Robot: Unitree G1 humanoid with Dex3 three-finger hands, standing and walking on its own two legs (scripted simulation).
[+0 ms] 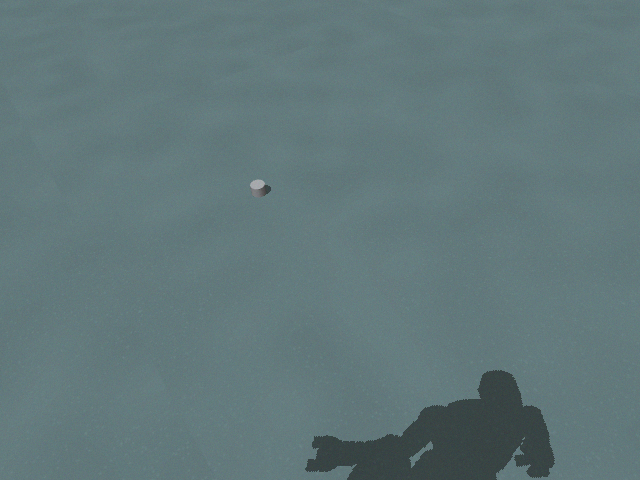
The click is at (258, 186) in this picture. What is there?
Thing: low tin
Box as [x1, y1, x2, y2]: [250, 180, 265, 196]
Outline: 252,181 250,183 252,194 254,196 262,196 265,193 264,182 262,180
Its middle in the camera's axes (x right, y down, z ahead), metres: -0.30 -0.25 +1.88
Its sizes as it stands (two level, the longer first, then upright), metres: 0.072 0.072 0.053
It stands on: the floor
